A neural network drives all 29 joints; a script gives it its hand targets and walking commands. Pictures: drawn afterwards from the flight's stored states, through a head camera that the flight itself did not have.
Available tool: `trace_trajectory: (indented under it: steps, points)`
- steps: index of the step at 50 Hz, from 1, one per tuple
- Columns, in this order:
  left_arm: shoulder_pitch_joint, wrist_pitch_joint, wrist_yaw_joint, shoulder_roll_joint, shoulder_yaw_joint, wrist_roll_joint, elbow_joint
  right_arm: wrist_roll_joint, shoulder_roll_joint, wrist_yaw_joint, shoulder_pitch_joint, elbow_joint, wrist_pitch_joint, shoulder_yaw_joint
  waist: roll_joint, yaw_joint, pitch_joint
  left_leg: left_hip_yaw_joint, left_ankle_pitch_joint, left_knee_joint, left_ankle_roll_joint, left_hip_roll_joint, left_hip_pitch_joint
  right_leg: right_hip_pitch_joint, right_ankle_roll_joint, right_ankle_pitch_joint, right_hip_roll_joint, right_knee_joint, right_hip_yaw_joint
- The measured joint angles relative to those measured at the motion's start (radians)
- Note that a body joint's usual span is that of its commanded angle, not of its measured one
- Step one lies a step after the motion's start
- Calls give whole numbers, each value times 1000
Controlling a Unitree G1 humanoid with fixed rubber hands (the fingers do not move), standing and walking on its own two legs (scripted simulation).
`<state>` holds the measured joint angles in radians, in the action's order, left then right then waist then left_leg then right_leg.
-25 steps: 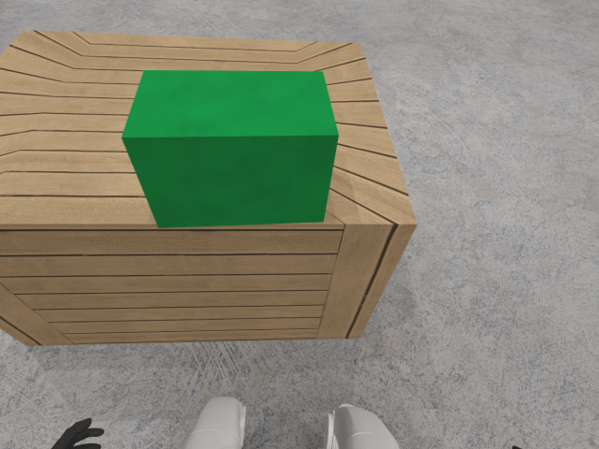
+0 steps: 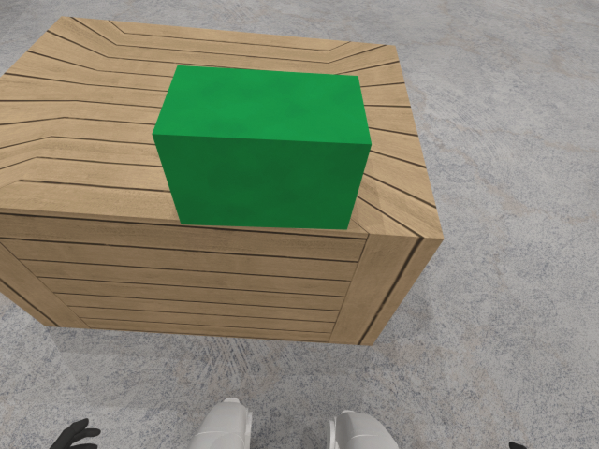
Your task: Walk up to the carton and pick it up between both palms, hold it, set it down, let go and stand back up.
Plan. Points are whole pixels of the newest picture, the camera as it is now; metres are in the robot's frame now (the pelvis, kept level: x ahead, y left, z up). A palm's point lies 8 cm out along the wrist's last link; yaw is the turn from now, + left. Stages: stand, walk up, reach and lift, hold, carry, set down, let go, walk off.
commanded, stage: walk up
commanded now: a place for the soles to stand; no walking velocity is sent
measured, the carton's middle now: (267, 152) +0.58 +0.06 +0.02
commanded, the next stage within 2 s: none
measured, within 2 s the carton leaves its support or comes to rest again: neither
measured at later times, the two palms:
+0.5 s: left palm out of the picture +0.09 +0.32 -0.09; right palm out of the picture +0.08 -0.31 -0.10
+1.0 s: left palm out of the picture +0.19 +0.41 -0.08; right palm (452, 369) +0.22 -0.23 -0.06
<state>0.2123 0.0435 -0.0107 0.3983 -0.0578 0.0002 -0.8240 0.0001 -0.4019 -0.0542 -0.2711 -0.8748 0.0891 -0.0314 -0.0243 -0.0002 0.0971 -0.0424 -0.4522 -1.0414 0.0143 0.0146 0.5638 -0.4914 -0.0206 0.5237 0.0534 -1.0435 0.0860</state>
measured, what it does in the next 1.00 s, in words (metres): walks ahead: left foot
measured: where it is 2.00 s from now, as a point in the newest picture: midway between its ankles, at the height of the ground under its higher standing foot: outside the picture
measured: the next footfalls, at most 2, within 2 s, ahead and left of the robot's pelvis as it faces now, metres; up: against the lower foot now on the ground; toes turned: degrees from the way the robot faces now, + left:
left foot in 0.76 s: +0.19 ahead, +0.18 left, +0.00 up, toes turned +1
right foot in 1.18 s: +0.20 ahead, -0.07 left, +0.00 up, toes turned -2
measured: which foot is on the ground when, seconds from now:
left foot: down 0.00-0.48, up 0.50-0.74, down 0.76-1.00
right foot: down 0.00-0.82, up 0.84-1.00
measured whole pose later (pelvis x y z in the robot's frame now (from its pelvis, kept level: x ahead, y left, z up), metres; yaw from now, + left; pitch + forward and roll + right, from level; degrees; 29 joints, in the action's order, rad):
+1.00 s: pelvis +0.13 +0.09 +0.02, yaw +1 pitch -3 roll -1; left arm 0.27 0.09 0.01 0.41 -0.06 0.00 -0.89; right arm 0.00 -0.41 0.01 -0.19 -0.89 0.07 -0.03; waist -0.01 0.00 0.10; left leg 0.09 -0.36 -0.88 -0.05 0.03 0.46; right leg -0.56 0.00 0.47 0.00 -1.26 -0.07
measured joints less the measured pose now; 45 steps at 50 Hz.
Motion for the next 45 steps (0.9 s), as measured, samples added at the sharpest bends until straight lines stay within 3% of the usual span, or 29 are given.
trace_trajectory:
  steps: [16, 20, 24, 28, 33, 38, 40, 43, 45]
  points:
    - [0, -8, 0, 0, 0, 0, -45, 0, -1, 19, 1, -10, -14, 0, 6, 0, 0, 15, 13, 13, -1, -5, -9, 6, 0, 6, 16, 0, -4]
    - [0, 11, 0, 3, 0, 0, -48, 0, -1, 53, 1, -13, -17, 0, 28, 0, -7, 5, -1, 20, -22, -2, -13, 13, -1, 83, -24, 0, -26]
    - [7, 52, 0, 7, 0, 0, -61, 0, -1, 66, 1, -11, -34, 0, 28, 0, -7, -2, -22, 15, -22, -4, -18, 26, -5, 46, -34, 20, -28]
    - [46, 74, 11, 7, 0, 0, -88, 0, -6, 68, 7, -9, -48, 0, 34, -1, -7, -3, -26, -108, -22, -21, 19, 81, 12, 40, -10, 32, -14]
    - [76, 75, 25, 6, 0, 0, -103, 0, -10, 70, 46, 3, -48, 0, 61, 0, -6, -2, -27, -120, -22, -1, 77, 145, 33, 78, 19, 52, -12]
    - [78, 75, 25, 6, 0, 0, -98, 0, -11, 82, 95, 23, -45, 0, 87, 0, -6, 29, -19, 22, -22, 34, 78, 200, 46, 126, 40, 52, -12]
    - [78, 68, 25, 6, 0, 0, -99, 0, -11, 86, 102, 23, -32, 0, 70, 1, -2, 63, 125, 44, -32, 18, 55, 202, 46, 124, 67, 16, -41]
    - [64, 62, 25, 6, 0, 0, -83, 0, -11, 83, 86, 7, -23, -3, 69, 2, 0, 88, 89, 39, -60, 16, 20, 115, 28, 60, 4, -172, -140]
    - [53, 61, 25, 9, 0, 0, -65, 0, -11, 81, 78, -10, -23, -3, 57, 1, 2, 96, 83, 77, -65, 16, -13, 46, 22, 26, -36, -235, -155]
